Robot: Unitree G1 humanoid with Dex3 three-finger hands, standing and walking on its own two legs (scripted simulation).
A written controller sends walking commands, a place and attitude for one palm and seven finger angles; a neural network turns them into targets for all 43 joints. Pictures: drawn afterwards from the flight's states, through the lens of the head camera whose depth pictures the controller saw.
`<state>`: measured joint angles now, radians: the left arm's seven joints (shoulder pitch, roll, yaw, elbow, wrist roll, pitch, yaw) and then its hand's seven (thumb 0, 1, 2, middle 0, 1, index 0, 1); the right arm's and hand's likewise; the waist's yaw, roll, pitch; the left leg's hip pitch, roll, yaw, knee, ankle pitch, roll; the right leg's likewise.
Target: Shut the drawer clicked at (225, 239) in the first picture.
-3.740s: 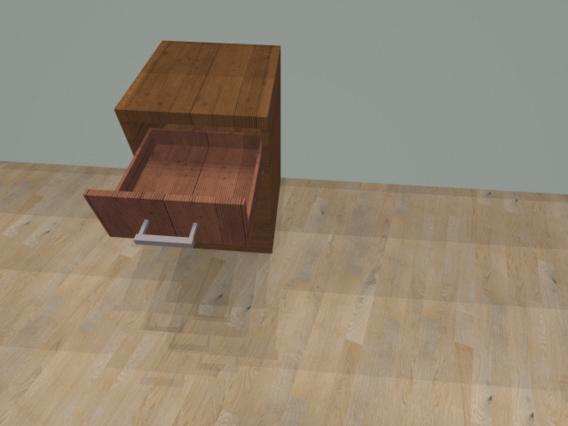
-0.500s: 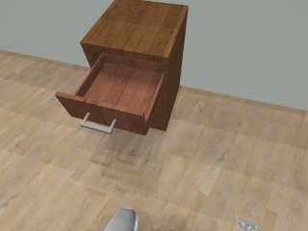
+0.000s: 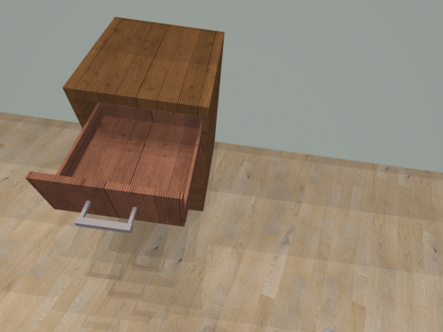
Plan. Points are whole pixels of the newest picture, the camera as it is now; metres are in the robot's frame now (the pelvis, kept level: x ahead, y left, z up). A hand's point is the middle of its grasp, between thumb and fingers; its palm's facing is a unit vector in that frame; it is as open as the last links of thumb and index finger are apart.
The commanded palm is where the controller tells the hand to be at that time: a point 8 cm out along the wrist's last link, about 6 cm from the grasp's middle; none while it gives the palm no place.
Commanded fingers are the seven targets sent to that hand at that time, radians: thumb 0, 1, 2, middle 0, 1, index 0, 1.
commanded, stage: come to a stop and stand still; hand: left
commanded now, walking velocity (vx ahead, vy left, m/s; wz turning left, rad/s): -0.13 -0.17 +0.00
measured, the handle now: (107, 216) +0.38 +0.32 -0.21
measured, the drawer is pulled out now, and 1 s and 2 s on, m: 0.29 0.29 0.29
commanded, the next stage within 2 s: look again from close up in 1.52 s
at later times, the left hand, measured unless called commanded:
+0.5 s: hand out of the picture +0.13 +0.15 -0.18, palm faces -0.11 -0.97 -0.19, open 7.4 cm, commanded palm none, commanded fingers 0.00 0.90 0.90 -0.20 -0.30 -0.20 -0.30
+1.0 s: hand out of the picture +0.00 +0.17 -0.16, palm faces +0.03 -0.95 -0.30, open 7.4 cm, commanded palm none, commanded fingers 0.00 0.90 0.90 -0.20 -0.30 -0.20 -0.30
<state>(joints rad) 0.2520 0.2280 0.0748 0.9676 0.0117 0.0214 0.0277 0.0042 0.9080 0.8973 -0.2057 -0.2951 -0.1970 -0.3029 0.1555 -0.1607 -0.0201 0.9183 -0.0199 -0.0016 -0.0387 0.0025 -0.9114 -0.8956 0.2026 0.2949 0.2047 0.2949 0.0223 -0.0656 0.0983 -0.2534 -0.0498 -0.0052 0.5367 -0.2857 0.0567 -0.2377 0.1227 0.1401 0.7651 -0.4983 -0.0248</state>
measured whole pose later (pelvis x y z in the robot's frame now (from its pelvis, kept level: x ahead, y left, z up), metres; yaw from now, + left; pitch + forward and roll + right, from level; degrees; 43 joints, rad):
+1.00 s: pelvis -0.03 -0.06 +0.00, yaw +0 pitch -3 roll +0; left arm 0.28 0.29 0.01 1.01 0.02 0.02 0.00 0.00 0.91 0.90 -0.20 -0.29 -0.20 -0.30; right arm 0.16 -0.28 0.00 0.96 -0.02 0.02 0.00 0.00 -0.91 -0.90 0.20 0.30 0.21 0.30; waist 0.02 0.02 0.00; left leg -0.23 0.03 -0.06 0.52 -0.24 -0.04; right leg -0.17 -0.03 -0.04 0.51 -0.29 0.02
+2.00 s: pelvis -0.05 -0.04 +0.00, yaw +0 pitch -2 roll -1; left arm 0.36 0.15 0.01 1.09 0.02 0.00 0.03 0.00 0.91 0.90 -0.20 -0.29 -0.19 -0.30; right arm 0.29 -0.16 -0.02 1.10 -0.01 0.01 -0.02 0.00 -0.91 -0.90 0.20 0.29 0.20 0.29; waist 0.01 -0.01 0.02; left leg -0.27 0.01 -0.04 0.50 -0.20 -0.01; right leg -0.20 -0.06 -0.02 0.47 -0.24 0.05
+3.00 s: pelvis +0.06 +0.05 +0.01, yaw +2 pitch -1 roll +1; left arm 0.33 0.12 0.04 1.04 0.03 -0.03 0.04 0.00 0.92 0.90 -0.20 -0.29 -0.20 -0.30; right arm 0.30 -0.17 -0.04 1.06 -0.03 0.05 0.01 0.00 -0.91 -0.90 0.20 0.29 0.20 0.29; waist 0.01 0.02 0.02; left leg -0.49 0.04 0.03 1.00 -0.30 -0.02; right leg -0.12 -0.08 -0.18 0.44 -0.29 -0.01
